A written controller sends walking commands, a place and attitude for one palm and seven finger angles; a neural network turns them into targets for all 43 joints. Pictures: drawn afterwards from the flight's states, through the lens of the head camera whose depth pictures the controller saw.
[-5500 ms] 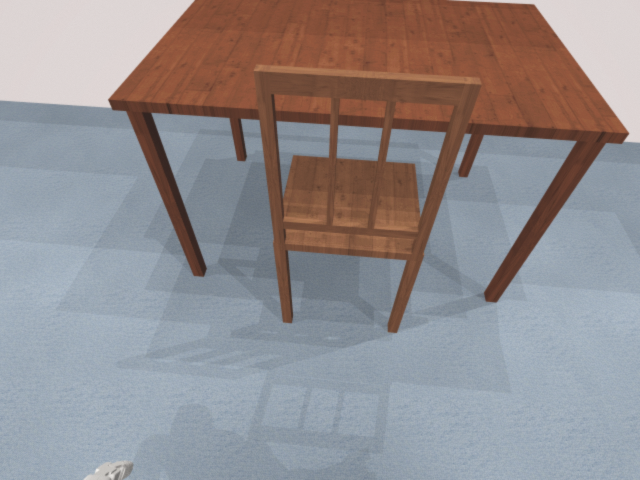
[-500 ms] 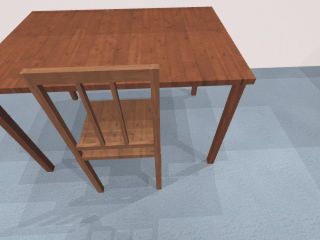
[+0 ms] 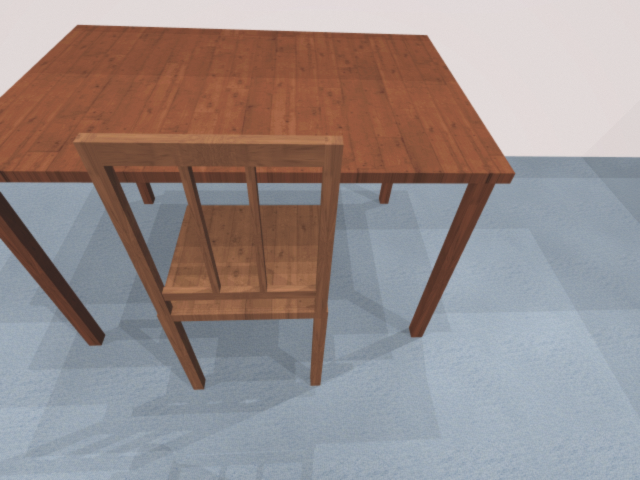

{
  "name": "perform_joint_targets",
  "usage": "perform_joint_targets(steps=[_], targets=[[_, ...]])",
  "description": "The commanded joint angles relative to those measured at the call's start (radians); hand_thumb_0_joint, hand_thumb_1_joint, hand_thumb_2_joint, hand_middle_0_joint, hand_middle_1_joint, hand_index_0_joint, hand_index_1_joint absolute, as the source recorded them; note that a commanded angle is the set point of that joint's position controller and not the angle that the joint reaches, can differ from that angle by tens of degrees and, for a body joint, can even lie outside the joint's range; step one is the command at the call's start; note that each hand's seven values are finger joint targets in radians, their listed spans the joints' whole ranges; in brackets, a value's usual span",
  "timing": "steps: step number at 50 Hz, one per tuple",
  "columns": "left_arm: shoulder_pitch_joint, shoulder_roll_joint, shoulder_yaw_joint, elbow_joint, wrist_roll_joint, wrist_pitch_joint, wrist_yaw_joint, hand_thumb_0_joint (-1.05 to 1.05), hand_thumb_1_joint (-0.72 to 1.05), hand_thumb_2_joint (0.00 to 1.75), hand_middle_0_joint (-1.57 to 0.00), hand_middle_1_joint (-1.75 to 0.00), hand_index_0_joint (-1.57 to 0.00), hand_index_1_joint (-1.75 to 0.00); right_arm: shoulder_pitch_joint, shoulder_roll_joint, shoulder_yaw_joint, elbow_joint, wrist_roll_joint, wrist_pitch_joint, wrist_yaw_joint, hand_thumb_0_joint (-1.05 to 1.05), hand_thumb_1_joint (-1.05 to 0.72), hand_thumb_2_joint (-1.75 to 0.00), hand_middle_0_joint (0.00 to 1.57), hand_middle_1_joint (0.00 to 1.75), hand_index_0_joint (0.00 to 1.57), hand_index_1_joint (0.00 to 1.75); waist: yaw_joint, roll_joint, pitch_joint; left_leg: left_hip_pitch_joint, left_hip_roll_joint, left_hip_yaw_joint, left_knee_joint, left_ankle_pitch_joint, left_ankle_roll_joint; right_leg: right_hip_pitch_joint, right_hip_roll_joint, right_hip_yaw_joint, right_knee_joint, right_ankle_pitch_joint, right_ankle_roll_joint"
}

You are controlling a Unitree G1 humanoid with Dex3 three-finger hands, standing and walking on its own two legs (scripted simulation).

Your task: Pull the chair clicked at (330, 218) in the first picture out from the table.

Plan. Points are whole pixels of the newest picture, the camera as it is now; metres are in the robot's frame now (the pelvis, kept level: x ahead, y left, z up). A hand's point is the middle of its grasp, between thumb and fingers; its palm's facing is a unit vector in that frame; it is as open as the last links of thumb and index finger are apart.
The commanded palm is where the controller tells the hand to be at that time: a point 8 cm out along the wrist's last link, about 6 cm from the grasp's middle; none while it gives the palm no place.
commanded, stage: look again from close up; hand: left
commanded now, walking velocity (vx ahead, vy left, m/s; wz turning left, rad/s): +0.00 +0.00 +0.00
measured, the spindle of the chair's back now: (203, 236) +0.54 +0.26 -0.07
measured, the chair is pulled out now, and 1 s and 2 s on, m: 0.00 0.00 0.00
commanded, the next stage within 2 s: shuffle to correct the standing spot in 0.80 s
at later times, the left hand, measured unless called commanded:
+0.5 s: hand out of the picture -0.05 +0.19 -0.18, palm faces +0.02 -0.99 -0.16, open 7.3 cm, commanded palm none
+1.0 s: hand out of the picture -0.05 +0.18 -0.17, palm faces +0.01 -0.99 -0.15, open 7.3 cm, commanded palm none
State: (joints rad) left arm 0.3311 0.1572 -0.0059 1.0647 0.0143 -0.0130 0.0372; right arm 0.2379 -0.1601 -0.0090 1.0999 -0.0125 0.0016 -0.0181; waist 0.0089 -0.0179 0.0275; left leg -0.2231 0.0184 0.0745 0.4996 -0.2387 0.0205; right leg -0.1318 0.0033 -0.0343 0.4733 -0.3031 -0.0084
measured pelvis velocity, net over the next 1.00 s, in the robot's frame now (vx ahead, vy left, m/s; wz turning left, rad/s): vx -0.01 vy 0.03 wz -0.02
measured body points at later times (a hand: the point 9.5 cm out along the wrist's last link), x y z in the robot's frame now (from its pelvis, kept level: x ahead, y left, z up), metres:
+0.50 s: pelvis -0.01 +0.04 +0.00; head -0.01 +0.05 +0.45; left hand -0.05 +0.25 -0.16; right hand -0.03 -0.17 -0.16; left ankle +0.02 +0.10 -0.74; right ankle -0.03 -0.11 -0.74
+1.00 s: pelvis -0.01 +0.03 +0.00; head +0.00 +0.04 +0.45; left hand -0.05 +0.24 -0.16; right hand -0.03 -0.18 -0.16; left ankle +0.02 +0.10 -0.74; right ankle -0.03 -0.11 -0.74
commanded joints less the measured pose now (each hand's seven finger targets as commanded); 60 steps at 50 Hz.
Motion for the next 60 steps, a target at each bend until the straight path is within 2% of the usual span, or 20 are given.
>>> perform_joint_targets(steps=[1, 7, 14, 20, 29, 30, 37, 40, 44, 46, 50, 51, 53, 55, 57, 58, 59, 60], targets=[[0.076, 0.086, 0.015, -0.013, 0.003, -0.012, 0.01, 0.0, 0.9, 0.9, -0.2, -0.3, -0.2, -0.3, 0.045, -0.093, -0.013, -0.019, 0.003, -0.018, -0.005, 0.0, -0.9, -0.9, 0.2, 0.3, 0.2, 0.3, -0.006, 0.02, 0.057, 0.016, 0.083, -0.107, -0.129, 0.072, 0.017, -0.094, -0.094, 0.09, -0.121, 0.101, -0.009], [0.086, 0.076, 0.013, 0.009, 0.004, -0.011, 0.011, 0.0, 0.9, 0.9, -0.2, -0.3, -0.2, -0.3, 0.064, -0.093, -0.011, 0.0, 0.005, -0.018, -0.003, 0.0, -0.9, -0.9, 0.2, 0.3, 0.2, 0.3, -0.008, 0.013, 0.06, 0.015, 0.085, -0.117, -0.166, 0.034, 0.019, -0.092, -0.096, 0.082, -0.118, 0.09, -0.003], [0.115, 0.056, 0.011, 0.028, 0.005, -0.007, 0.011, 0.0, 0.9, 0.9, -0.2, -0.3, -0.2, -0.3, 0.086, -0.09, -0.012, 0.013, 0.004, -0.018, -0.004, 0.0, -0.9, -0.9, 0.2, 0.3, 0.2, 0.3, -0.007, 0.042, 0.059, 0.001, 0.097, -0.143, -0.226, -0.053, 0.026, -0.091, -0.094, 0.065, -0.102, 0.08, 0.002], [0.131, 0.042, 0.012, 0.037, 0.008, -0.005, 0.013, 0.0, 0.9, 0.9, -0.2, -0.3, -0.2, -0.3, 0.103, -0.083, -0.017, 0.02, 0.007, -0.019, -0.005, 0.0, -0.9, -0.9, 0.2, 0.3, 0.2, 0.3, -0.005, 0.02, 0.062, -0.004, 0.107, -0.154, -0.257, -0.089, 0.03, -0.094, -0.093, 0.055, -0.093, 0.072, 0.008], [0.148, 0.027, 0.013, 0.046, 0.01, -0.005, 0.014, 0.0, 0.9, 0.9, -0.2, -0.3, -0.2, -0.3, 0.11, -0.075, -0.021, 0.021, 0.005, -0.017, -0.005, 0.0, -0.9, -0.9, 0.2, 0.3, 0.2, 0.3, -0.007, 0.03, 0.076, -0.005, 0.105, -0.154, -0.271, -0.113, 0.028, -0.117, -0.096, 0.057, -0.091, 0.077, 0.009], [0.147, 0.032, 0.014, 0.043, 0.011, -0.004, 0.014, 0.0, 0.9, 0.9, -0.2, -0.3, -0.2, -0.3, 0.114, -0.073, -0.021, 0.021, 0.008, -0.016, -0.004, 0.0, -0.9, -0.9, 0.2, 0.3, 0.2, 0.3, -0.007, 0.007, 0.078, -0.012, 0.106, -0.154, -0.274, -0.128, 0.028, -0.113, -0.094, 0.056, -0.094, 0.066, 0.011], [0.146, 0.026, 0.014, 0.045, 0.01, -0.007, 0.014, 0.0, 0.9, 0.9, -0.2, -0.3, -0.2, -0.3, 0.114, -0.071, -0.022, 0.019, 0.006, -0.017, -0.005, 0.0, -0.9, -0.9, 0.2, 0.3, 0.2, 0.3, -0.013, 0.026, 0.066, 0.011, 0.1, -0.145, -0.257, -0.09, 0.025, -0.131, -0.096, 0.071, -0.099, 0.081, 0.007], [0.149, 0.027, 0.015, 0.044, 0.011, -0.009, 0.014, 0.0, 0.9, 0.9, -0.2, -0.3, -0.2, -0.3, 0.113, -0.064, -0.021, 0.019, 0.009, -0.018, -0.005, 0.0, -0.9, -0.9, 0.2, 0.3, 0.2, 0.3, -0.011, 0.008, 0.063, 0.018, 0.097, -0.136, -0.246, -0.063, 0.025, -0.125, -0.098, 0.075, -0.108, 0.093, 0.008], [0.145, 0.025, 0.014, 0.047, 0.009, -0.011, 0.015, 0.0, 0.9, 0.9, -0.2, -0.3, -0.2, -0.3, 0.116, -0.065, -0.019, 0.022, 0.007, -0.02, -0.006, 0.0, -0.9, -0.9, 0.2, 0.3, 0.2, 0.3, -0.016, 0.016, 0.05, 0.043, 0.093, -0.123, -0.225, -0.006, 0.022, -0.129, -0.103, 0.08, -0.108, 0.112, 0.005], [0.146, 0.023, 0.014, 0.052, 0.009, -0.009, 0.013, 0.0, 0.9, 0.9, -0.2, -0.3, -0.2, -0.3, 0.118, -0.065, -0.018, 0.028, 0.005, -0.02, -0.006, 0.0, -0.9, -0.9, 0.2, 0.3, 0.2, 0.3, -0.019, 0.022, 0.053, 0.042, 0.096, -0.135, -0.241, -0.076, 0.022, -0.133, -0.094, 0.071, -0.109, 0.064, 0.008], [0.152, 0.023, 0.025, 0.045, 0.024, 0.008, 0.0, 0.0, 0.9, 0.9, -0.2, -0.3, -0.2, -0.3, 0.12, -0.105, -0.042, 0.026, 0.0, -0.005, -0.009, 0.0, -0.9, -0.9, 0.2, 0.3, 0.2, 0.3, -0.016, 0.069, 0.099, -0.049, 0.159, -0.235, -0.338, -0.429, 0.057, -0.16, -0.045, -0.018, -0.006, -0.115, 0.012], [0.157, 0.018, 0.027, 0.042, 0.027, 0.013, -0.004, 0.0, 0.9, 0.9, -0.2, -0.3, -0.2, -0.3, 0.117, -0.119, -0.049, 0.02, -0.002, -0.004, -0.01, 0.0, -0.9, -0.9, 0.2, 0.3, 0.2, 0.3, -0.014, 0.089, 0.105, -0.07, 0.176, -0.26, -0.349, -0.469, 0.07, -0.169, -0.039, -0.034, 0.029, -0.115, 0.012], [0.17, 0.011, 0.035, 0.034, 0.03, 0.02, -0.012, 0.0, 0.9, 0.9, -0.2, -0.3, -0.2, -0.3, 0.111, -0.132, -0.06, 0.012, -0.005, -0.004, -0.013, 0.0, -0.9, -0.9, 0.2, 0.3, 0.2, 0.3, -0.005, 0.093, 0.119, -0.119, 0.199, -0.29, -0.353, -0.494, 0.094, -0.162, -0.037, -0.049, 0.078, -0.098, 0.008], [0.188, 0.01, 0.04, 0.027, 0.03, 0.021, -0.018, 0.0, 0.9, 0.9, -0.2, -0.3, -0.2, -0.3, 0.112, -0.129, -0.064, 0.006, -0.006, -0.006, -0.015, 0.0, -0.9, -0.9, 0.2, 0.3, 0.2, 0.3, 0.003, 0.062, 0.119, -0.152, 0.185, -0.277, -0.323, -0.463, 0.096, -0.132, -0.036, -0.042, 0.041, -0.084, -0.001], [0.204, 0.015, 0.047, 0.023, 0.027, 0.015, -0.019, 0.0, 0.9, 0.9, -0.2, -0.3, -0.2, -0.3, 0.111, -0.11, -0.063, -0.002, -0.008, -0.009, -0.017, 0.0, -0.9, -0.9, 0.2, 0.3, 0.2, 0.3, 0.008, 0.039, 0.098, -0.163, 0.138, -0.226, -0.246, -0.397, 0.077, -0.097, -0.062, -0.004, -0.043, -0.097, -0.014], [0.208, 0.029, 0.05, 0.022, 0.024, 0.011, -0.017, 0.0, 0.9, 0.9, -0.2, -0.3, -0.2, -0.3, 0.107, -0.089, -0.06, -0.006, -0.008, -0.01, -0.017, 0.0, -0.9, -0.9, 0.2, 0.3, 0.2, 0.3, 0.011, -0.008, 0.105, -0.187, 0.098, -0.185, -0.17, -0.345, 0.062, -0.086, -0.092, 0.051, -0.099, -0.145, -0.033], [0.215, 0.05, 0.056, 0.023, 0.022, 0.008, -0.014, 0.0, 0.9, 0.9, -0.2, -0.3, -0.2, -0.3, 0.1, -0.063, -0.053, -0.014, -0.006, -0.011, -0.014, 0.0, -0.9, -0.9, 0.2, 0.3, 0.2, 0.3, 0.017, -0.079, 0.11, -0.232, 0.043, -0.108, -0.056, -0.284, 0.045, -0.065, -0.143, 0.126, -0.159, -0.21, -0.062], [0.227, 0.083, 0.062, 0.022, 0.018, 0.006, -0.009, 0.0, 0.9, 0.9, -0.2, -0.3, -0.2, -0.3, 0.089, -0.027, -0.044, -0.031, -0.006, -0.012, -0.01, 0.0, -0.9, -0.9, 0.2, 0.3, 0.2, 0.3, 0.025, -0.212, 0.118, -0.306, -0.014, -0.011, 0.089, -0.206, 0.027, -0.017, -0.211, 0.224, -0.237, -0.284, -0.099]])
